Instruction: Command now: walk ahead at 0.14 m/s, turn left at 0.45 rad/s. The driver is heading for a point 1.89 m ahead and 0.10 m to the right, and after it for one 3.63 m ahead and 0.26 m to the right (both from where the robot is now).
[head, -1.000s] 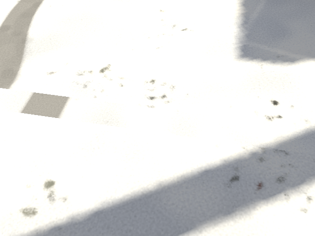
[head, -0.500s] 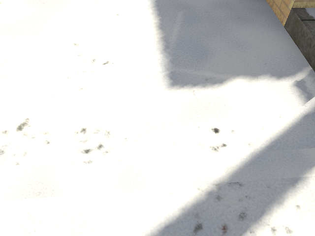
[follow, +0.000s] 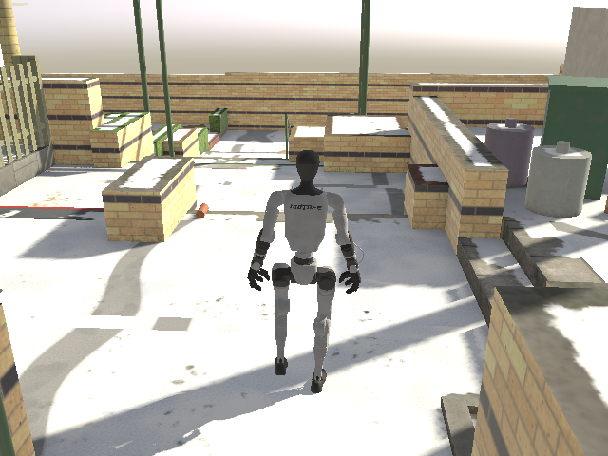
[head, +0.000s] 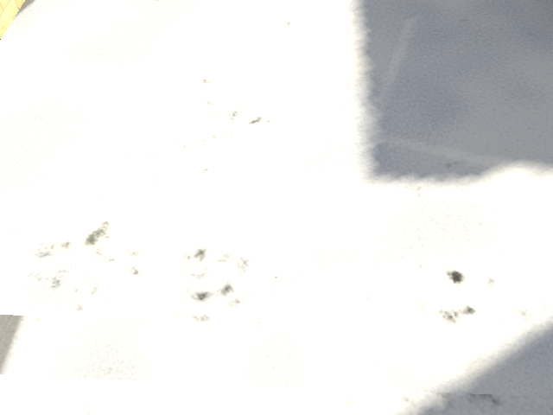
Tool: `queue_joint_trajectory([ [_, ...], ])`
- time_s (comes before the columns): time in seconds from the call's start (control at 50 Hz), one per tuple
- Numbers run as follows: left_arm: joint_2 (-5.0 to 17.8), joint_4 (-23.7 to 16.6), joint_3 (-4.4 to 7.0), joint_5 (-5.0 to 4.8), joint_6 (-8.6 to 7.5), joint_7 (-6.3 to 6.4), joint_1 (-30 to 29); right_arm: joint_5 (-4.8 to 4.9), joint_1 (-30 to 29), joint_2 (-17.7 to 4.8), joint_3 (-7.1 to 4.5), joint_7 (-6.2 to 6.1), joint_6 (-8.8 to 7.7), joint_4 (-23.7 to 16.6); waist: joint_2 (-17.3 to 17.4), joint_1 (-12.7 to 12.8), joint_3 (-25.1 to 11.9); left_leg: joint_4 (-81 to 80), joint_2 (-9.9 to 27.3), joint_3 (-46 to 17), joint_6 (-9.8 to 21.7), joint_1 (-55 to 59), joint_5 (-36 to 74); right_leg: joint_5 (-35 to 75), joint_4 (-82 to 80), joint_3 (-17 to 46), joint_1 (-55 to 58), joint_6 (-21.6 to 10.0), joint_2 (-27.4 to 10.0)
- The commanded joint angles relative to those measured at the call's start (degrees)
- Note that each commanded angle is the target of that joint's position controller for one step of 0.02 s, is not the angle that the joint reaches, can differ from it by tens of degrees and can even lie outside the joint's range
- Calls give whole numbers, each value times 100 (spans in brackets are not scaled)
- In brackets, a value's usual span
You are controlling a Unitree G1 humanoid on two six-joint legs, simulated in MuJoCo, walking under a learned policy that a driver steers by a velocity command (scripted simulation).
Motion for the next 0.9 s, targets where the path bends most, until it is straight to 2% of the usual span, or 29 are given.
queue_joint_trajectory([
  [0.02, 686, -315, 159, -6, -26, 53, -147, -19, 193, 16, 48, 82, 45, -347, -914, -94, -532, -773, 87, 138, 8, 562, 524, 3740, -287, 198, 29, -631, -1430],
  [0.06, 802, -270, 207, 2, 18, 34, -32, -27, -13, -30, 55, 114, 57, -477, -884, 1, -594, -1213, 20, 272, 76, 800, 521, 3620, -110, 137, 122, -635, -1520],
  [0.14, 987, -206, 307, 20, 165, 10, 119, -45, -204, -180, 14, 107, 60, -707, -864, 115, -545, -1858, -68, 296, 291, 1072, -189, 3202, 442, 320, 292, -593, -1784],
  [0.16, 990, -187, 317, 12, 208, 18, 105, -53, -114, -183, 7, 87, 22, -711, -783, 60, -559, -2261, -120, 299, 365, 1288, -123, 2968, 749, 313, 272, -512, -1751],
  [0.18, 975, -139, 322, 16, 259, 20, 181, -81, 109, -217, -5, 57, -58, -663, -482, -76, -683, -2940, -163, 225, 446, 1804, 513, 2484, 1299, 201, 128, -308, -1573],
  [0.2, 819, -160, 281, 40, 285, 6, 524, -143, 401, -689, -120, -14, -148, -636, 432, -114, -1067, -3389, 551, -713, 645, 2615, 2085, 1208, 2370, -47, -336, 25, -1155],
  [0.22, 328, -441, 138, -38, 333, -18, 617, -64, 399, -1301, -242, -71, -145, -785, 1628, -79, -1284, -3587, 2263, -2749, 1740, 3265, 4494, -2522, 3750, -153, -1705, 381, -22],
  [0.24, 598, -366, 191, 19, 488, 14, 244, 171, 806, -979, -191, -130, -105, -596, 689, -389, -1620, -3585, 2228, -2452, 2096, 3100, 4279, -2803, 4262, 802, -1561, 422, -101],
  [0.26, 573, -420, 198, -30, 548, 4, 44, 132, 537, -775, -101, -177, -66, -571, 608, -237, -1160, -3697, 1935, -2044, 2013, 2766, 3788, -2519, 4422, 953, -1723, 427, -131],
  [0.28, 519, -377, 186, -37, 548, 11, -65, 79, 104, -529, -10, -221, -25, -608, 411, -80, -728, -3888, 1592, -1662, 1725, 2402, 3155, -2124, 4184, 1062, -1772, 419, -222],
  [0.3, 577, -324, 210, 15, 547, 19, -65, 84, -265, -409, 37, -261, -8, -673, 444, 64, -557, -3987, 1314, -1407, 1469, 2251, 2837, -1791, 3922, 1094, -1712, 426, -263],
  [0.32, 632, -206, 226, 77, 568, 10, 140, 81, -454, -305, 77, -277, -10, -699, 500, 158, -612, -3982, 1123, -1148, 1362, 2139, 3036, -1561, 3848, 1021, -1462, 438, -196],
  [0.36, 464, 10, 187, 27, 613, -26, 464, 41, -506, -145, 170, -271, -75, -635, 245, 244, -901, -3983, 1041, -765, 1221, 2141, 3016, -1440, 3354, 1045, -947, 454, -116],
  [0.38, 348, 65, 147, -8, 628, -39, 478, 17, -487, -129, 194, -276, -107, -557, 235, 230, -898, -4037, 1010, -656, 1147, 2105, 2650, -1423, 2920, 1062, -733, 467, -107],
  [0.4, 302, 64, 125, -16, 645, -42, 369, -1, -453, -207, 185, -288, -118, -483, 319, 158, -824, -4078, 1004, -629, 1103, 2080, 2165, -1389, 2578, 1054, -618, 468, -80],
  [0.44, 467, -14, 166, -10, 672, -41, 150, -4, -407, -505, 100, -311, -74, -405, 512, 31, -710, -4108, 1106, -757, 1141, 2093, 1326, -1412, 2367, 981, -667, 437, 10],
  [0.48, 555, -64, 200, -18, 659, -55, 90, 12, -388, -670, 26, -318, 1, -373, 523, -18, -637, -4137, 1253, -896, 1211, 2070, 707, -1477, 2361, 917, -790, 385, 31],
  [0.56, 388, -66, 192, -8, 582, -88, 280, 43, -530, -693, -50, -363, 90, -334, 373, 94, -588, -3982, 1366, -834, 1149, 1894, 263, -1338, 1832, 731, -556, 196, 56],
  [0.58, 345, -26, 187, 0, 560, -100, 454, 69, -606, -715, -75, -376, 109, -325, 337, 199, -584, -3849, 1323, -704, 1011, 1736, 210, -1029, 1340, 667, -272, 98, 92],
  [0.6, 402, -29, 198, 28, 527, -116, 537, 72, -594, -709, -100, -382, 122, -292, 179, 255, -464, -3603, 1224, -540, 764, 1479, 123, -662, 717, 886, -52, -36, 40],
  [0.62, 690, -90, 255, 98, 472, -115, 597, 71, -498, -564, -93, -366, 144, -303, -535, 233, -379, -2776, 855, -137, 400, 1121, -243, -700, -227, 1940, 31, -243, -552],
  [0.64, 1411, -203, 446, 47, 465, -93, 510, 141, -691, -232, -18, -373, 143, -571, -1783, 185, -8, -1802, -322, 575, -36, 156, -1137, 141, -735, 3888, -182, -806, -1821],
  [0.66, 1441, -143, 485, 120, 459, -50, 667, 46, -1070, -295, -18, -390, 165, -636, -1539, 412, 155, -543, -367, 52, -37, 136, -1636, 684, -907, 4105, -561, -1217, -2124],
  [0.68, 1223, -170, 450, 76, 454, -7, 442, 71, -925, -279, -36, -344, 191, -573, -952, 155, 68, -10, -279, -245, -37, 256, -1307, 694, -766, 3558, -652, -1217, -1759],
  [0.7, 1115, -265, 432, 32, 472, 7, 44, 99, -757, -322, -57, -303, 180, -480, -697, -38, 33, 104, -255, -308, -34, 264, -941, 665, -642, 3115, -613, -1005, -1363],
  [0.74, 966, -414, 415, -21, 467, -6, -229, -5, -527, -444, -100, -254, 144, -372, -786, -99, -268, 328, -295, -274, -77, 163, -641, 1384, -386, 2760, -110, -877, -991],
  [0.76, 907, -423, 411, -40, 463, -30, -144, -10, -489, -430, -99, -238, 135, -362, -738, -53, -440, 332, -314, -247, -131, 170, -640, 1685, -280, 2711, 100, -892, -932],
  [0.84, 1035, -306, 490, -40, 469, -29, 391, 77, -782, -349, -33, -283, 116, -563, -887, 266, -536, -485, -272, -293, -283, -34, -810, 1865, -71, 3039, 778, -995, -992],
  [0.9, 1182, -353, 546, -3, 517, -53, 385, 112, -828, -404, -3, -309, 95, -680, -984, 362, -602, -1040, -332, -330, -256, 318, -1009, 1846, 31, 3331, 683, -1030, -1007],
])
Velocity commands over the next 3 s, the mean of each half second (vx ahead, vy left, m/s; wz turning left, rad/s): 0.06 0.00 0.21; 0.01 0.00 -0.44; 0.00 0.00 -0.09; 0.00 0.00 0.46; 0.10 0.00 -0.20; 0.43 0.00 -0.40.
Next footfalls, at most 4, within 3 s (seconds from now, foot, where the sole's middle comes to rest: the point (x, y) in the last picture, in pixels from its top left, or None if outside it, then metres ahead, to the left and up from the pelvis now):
0.20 left None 0.12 0.11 -0.78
0.62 right None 0.04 -0.09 -0.78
1.06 left None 0.05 0.11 -0.78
1.40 right None -0.03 -0.08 -0.78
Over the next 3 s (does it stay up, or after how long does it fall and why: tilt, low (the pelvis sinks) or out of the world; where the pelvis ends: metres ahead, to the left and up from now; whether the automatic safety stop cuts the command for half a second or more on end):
stays up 0.20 0.03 -0.03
